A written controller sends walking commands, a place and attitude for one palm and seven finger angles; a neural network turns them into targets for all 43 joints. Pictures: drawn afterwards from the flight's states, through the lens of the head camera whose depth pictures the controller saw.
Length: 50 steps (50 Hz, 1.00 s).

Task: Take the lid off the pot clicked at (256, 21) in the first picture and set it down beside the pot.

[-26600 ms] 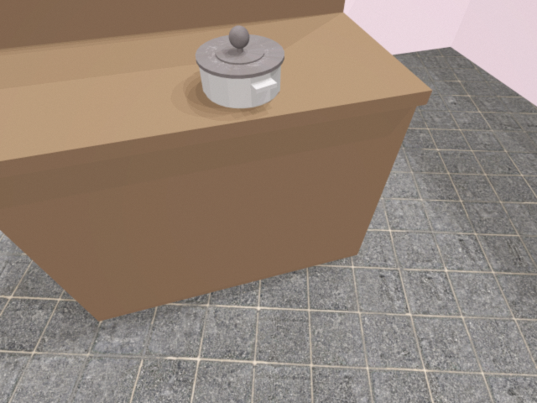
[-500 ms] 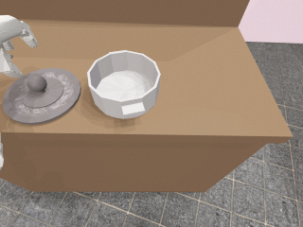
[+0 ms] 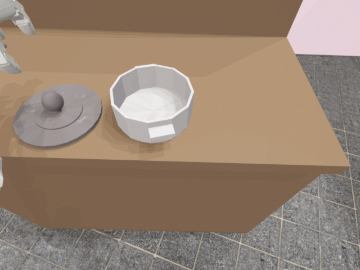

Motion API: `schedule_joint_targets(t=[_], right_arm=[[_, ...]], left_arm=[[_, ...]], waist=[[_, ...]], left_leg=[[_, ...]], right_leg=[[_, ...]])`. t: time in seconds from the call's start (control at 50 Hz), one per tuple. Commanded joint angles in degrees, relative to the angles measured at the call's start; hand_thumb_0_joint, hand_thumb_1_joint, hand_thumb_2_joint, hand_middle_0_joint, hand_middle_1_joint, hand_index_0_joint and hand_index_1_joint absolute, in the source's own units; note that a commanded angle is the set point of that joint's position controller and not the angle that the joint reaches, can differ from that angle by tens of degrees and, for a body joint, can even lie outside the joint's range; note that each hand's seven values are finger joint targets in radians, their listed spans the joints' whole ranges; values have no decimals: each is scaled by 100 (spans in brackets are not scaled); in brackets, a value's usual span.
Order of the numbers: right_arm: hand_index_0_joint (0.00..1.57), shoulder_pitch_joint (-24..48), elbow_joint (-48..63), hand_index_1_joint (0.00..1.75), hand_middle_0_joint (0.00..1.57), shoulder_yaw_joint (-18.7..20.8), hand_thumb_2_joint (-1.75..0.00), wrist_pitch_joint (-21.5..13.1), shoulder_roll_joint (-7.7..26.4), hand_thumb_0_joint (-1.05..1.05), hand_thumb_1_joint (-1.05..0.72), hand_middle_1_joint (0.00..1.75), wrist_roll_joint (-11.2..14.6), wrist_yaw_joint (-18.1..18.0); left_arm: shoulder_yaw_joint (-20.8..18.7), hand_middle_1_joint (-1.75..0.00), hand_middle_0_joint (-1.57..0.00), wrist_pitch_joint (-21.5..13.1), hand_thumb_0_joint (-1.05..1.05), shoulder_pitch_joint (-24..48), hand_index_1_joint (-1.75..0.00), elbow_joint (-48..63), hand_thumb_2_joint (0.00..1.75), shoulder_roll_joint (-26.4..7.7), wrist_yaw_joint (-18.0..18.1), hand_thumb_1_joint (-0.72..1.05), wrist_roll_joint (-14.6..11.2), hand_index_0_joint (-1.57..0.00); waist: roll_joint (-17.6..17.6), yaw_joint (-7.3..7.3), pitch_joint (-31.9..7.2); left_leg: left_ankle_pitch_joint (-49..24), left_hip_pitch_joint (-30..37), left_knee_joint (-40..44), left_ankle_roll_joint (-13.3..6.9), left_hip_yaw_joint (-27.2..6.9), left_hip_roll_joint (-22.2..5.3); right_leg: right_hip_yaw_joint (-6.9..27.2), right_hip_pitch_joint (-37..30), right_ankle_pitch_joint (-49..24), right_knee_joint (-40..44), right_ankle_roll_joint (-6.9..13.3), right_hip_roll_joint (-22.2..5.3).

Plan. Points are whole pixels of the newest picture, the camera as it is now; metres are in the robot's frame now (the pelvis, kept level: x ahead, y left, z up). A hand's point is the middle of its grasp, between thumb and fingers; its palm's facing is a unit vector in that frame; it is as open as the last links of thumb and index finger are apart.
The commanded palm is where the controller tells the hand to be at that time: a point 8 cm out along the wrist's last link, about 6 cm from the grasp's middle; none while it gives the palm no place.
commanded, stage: raise the empty hand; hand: left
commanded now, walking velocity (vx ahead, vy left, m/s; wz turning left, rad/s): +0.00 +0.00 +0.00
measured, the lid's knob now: (52, 101) +0.47 +0.29 +0.10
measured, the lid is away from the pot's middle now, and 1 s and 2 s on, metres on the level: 0.23 0.23 0.23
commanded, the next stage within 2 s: draw the hand back to the body in 0.12 s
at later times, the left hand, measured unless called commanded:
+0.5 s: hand (14, 49) +0.45 +0.28 +0.24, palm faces -0.18 -0.08 -0.98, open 11.0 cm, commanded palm +0.41 +0.29 +0.31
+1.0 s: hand (28, 39) +0.40 +0.22 +0.29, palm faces +0.39 -0.89 -0.25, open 10.8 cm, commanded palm +0.34 +0.27 +0.30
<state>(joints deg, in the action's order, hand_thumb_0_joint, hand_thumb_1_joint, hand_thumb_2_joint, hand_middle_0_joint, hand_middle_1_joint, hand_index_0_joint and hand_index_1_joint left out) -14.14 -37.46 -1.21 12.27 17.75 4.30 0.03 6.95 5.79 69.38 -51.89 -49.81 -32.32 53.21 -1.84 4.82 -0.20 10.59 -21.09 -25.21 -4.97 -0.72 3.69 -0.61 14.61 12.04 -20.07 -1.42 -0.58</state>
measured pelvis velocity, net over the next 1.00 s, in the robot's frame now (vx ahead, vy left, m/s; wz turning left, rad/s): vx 0.01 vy -0.04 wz -0.05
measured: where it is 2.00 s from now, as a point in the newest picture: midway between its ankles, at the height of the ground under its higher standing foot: outside the picture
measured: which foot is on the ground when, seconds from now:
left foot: down 0.00-1.00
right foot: down 0.00-1.00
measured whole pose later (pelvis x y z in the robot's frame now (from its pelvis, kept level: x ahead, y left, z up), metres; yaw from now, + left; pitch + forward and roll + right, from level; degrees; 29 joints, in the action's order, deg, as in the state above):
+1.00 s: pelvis +0.01 -0.04 +0.00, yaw -3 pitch -1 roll -1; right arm -10.9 -35.2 -3.7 2.8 13.8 2.5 -1.5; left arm -20.8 -2.7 32.4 -14.6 -32.9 0.4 -2.1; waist -0.8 0.2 1.3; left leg 12.1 -10.0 -22.5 -1.7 1.0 0.3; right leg 1.7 4.9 12.5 -18.0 1.3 2.6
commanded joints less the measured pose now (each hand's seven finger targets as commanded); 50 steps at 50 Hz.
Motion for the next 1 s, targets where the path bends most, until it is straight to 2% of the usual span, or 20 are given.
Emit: schedule_joint_targets(t=[0.0, 0.04, 0.06, 0.12, 0.16, 0.2, 0.28, 0.38, 0.44, 0.5, 0.58, 0.68, 0.7, 0.72, 0.74, 0.76, 0.78, 0.86, 0.88, 0.98], right_arm=[[20, -132, 473, 30, 20, 376, -90, -193, 1009, 0, -90, 30, -15, -82], [20, -186, 346, 30, 20, 318, -90, -212, 963, 0, -90, 30, 8, -113], [20, -218, 341, 30, 20, 310, -90, -208, 991, 0, -90, 30, 28, -103], [20, -102, 411, 30, 20, 346, -90, -221, 988, 0, -90, 30, -3, -79], [20, -204, 376, 30, 20, 326, -90, -246, 1010, 0, -90, 30, -16, -115], [20, -165, 425, 30, 20, 339, -90, -231, 1021, 0, -90, 30, -24, -103], [20, -117, 612, 30, 20, 358, -90, -247, 981, 0, -90, 30, -3, -33], [20, 126, 918, 30, 20, 369, -90, -160, 973, 0, -90, 30, 0, 48], [20, 245, 974, 30, 20, 332, -90, -56, 956, 0, -90, 30, 22, 7], [20, 406, 1099, 30, 20, 355, -90, -25, 915, 0, -90, 30, 25, 13], [20, 411, 1038, 30, 20, 315, -90, 4, 909, 0, -90, 30, 50, -30], [20, 723, 1150, 30, 20, 298, -90, 34, 850, 0, -90, 30, 45, -49], [20, -121, 1241, 30, 20, 279, -90, -487, 381, 0, -90, 30, 26, -9], [20, 136, 1126, 30, 20, 163, -90, -641, 569, 0, -90, 30, -19, -72], [20, 203, 1172, 30, 20, 189, -90, -742, 600, 0, -90, 30, -11, -144], [20, 306, 1123, 30, 20, 185, -90, -832, 644, 0, -90, 30, -16, -186], [20, 351, 1024, 30, 20, 176, -90, -867, 664, 0, -90, 30, -54, -231], [20, 634, 920, 30, 20, 119, -90, -1100, 544, 0, -90, 30, -119, -245], [20, 605, 869, 30, 20, 133, -90, -1123, 568, 0, -90, 30, -175, -259], [20, 737, 839, 30, 20, 184, -90, -1219, 508, 0, -90, 30, -183, -243]], left_arm=[[-539, -64, -47, 33, 0, 3293, -64, 1576, 88, -1575, 263, -12, 68, -47], [-162, -64, -47, 123, 0, 2758, -64, 501, 88, -1016, 196, -12, 47, -47], [-170, -64, -47, 141, 0, 2613, -64, 372, 88, -1038, 182, -12, 7, -47], [-66, -64, -47, 132, 0, 3265, -64, 1096, 88, -1006, 207, -12, 80, -47], [-458, -64, -47, 127, 0, 3062, -64, 843, 88, -1449, 242, -12, 136, -47], [-543, -64, -47, 64, 0, 3361, -64, 1278, 88, -1664, 250, -12, 138, -47], [-684, -64, -47, 78, 0, 2096, -64, 1275, 88, -1501, 206, -12, 14, -47], [-1279, -64, -47, 109, 0, 1204, -64, 2339, 88, -1939, 151, -12, -180, -47], [-1400, -64, -47, 190, 0, 1095, -64, 2409, 88, -2050, 80, -12, -261, -47], [-1514, -64, -47, 211, 0, 1158, -64, 3282, 88, -2122, 82, -12, -308, -47], [-1314, -64, -47, 288, 0, 454, -64, 2732, 88, -1701, 16, -12, -427, -47], [-1375, -64, -47, 296, 0, 554, -64, 3643, 88, -1739, 36, -12, -515, -47], [-2479, -64, -47, -332, 0, 1252, -64, 3906, 88, -465, 1262, -12, -3951, -47], [-2224, -64, -47, -505, 0, 307, -64, 3347, 88, -259, 1838, -12, -4174, -47], [-2301, -64, -47, -622, 0, -6, -64, 3330, 88, 31, 2225, -12, -4695, -47], [-2416, -64, -47, -754, 0, -126, -64, 3603, 88, 25, 2525, -12, -4995, -47], [-2660, -64, -47, -812, 0, -499, -64, 3513, 88, -30, 2763, -12, -5223, -47], [-3161, -61, -45, -1137, 0, -524, -61, 4838, 88, -244, 3325, -5, -5532, -45], [-3477, -60, -44, -1181, 0, -757, -60, 4941, 88, -478, 3433, -2, -5571, -44], [-3464, -56, -41, -1241, 0, -1783, -56, 5187, 88, -24, 3539, 11, -5749, -41]], waist=[[-719, 69, -2542], [-275, 151, -1808], [-155, 120, -1732], [-530, 122, -2214], [-281, 89, -2255], [-390, 63, -2516], [-409, -73, -2407], [-392, -243, -2559], [-94, -218, -2302], [-484, -264, -2557], [-186, -212, -1974], [-337, -272, -2192], [-167, -129, -1887], [-50, -210, -1743], [228, -227, -1600], [230, -277, -1726], [290, -324, -1515], [-914, -455, -1705], [-764, -501, -1612], [-411, -542, -1426]], left_leg=[[-2221, 2381, 101, 137, -404, -183], [-1787, 1966, 171, 128, -365, -199], [-1534, 1804, 249, 139, -338, -202], [-1812, 2137, 189, 115, -328, -157], [-1802, 2072, 187, 91, -314, -157], [-2083, 2088, 175, 74, -272, -136], [-2855, 2073, 21, 100, -254, -173], [-3230, 2063, -125, 40, -234, -189], [-2669, 1758, -91, -5, -172, -147], [-2748, 2048, -134, -21, -228, -134], [-2151, 1733, -83, 10, -189, -111], [-1833, 1849, -74, -21, -199, -59], [-1221, 2740, 179, 191, -261, -471], [-832, 2899, 394, 241, -570, -586], [-504, 2638, 519, 231, -506, -601], [-483, 2554, 558, 203, -408, -577], [-391, 2315, 544, 162, -267, -554], [-1042, 2429, 510, 236, -153, -511], [-1189, 2284, 441, 211, -101, -503], [-1518, 2043, 388, 183, 62, -497]], right_leg=[[-150, 44, -981, 174, 372, 449], [-240, 249, -833, 196, 346, 443], [-248, 168, -790, 193, 337, 433], [-195, 68, -951, 168, 371, 420], [-178, -64, -1007, 176, 362, 429], [-143, -292, -1292, 151, 354, 404], [-155, -306, -1584, 55, 346, 408], [-98, -492, -1814, -78, 289, 378], [-110, -509, -1719, -118, 238, 363], [-67, -460, -1586, -130, 261, 354], [-165, -248, -1331, -53, 268, 375], [-119, -375, -1252, -69, 302, 345], [-130, 190, -899, 123, 512, 379], [-15, 119, -579, 210, 534, 422], [29, -23, -575, 312, 502, 375], [79, -293, -725, 331, 477, 334], [110, -406, -754, 374, 454, 314], [90, -780, -1081, 337, 457, 278], [86, -902, -1207, 330, 452, 269], [45, -1128, -1615, 295, 393, 275]])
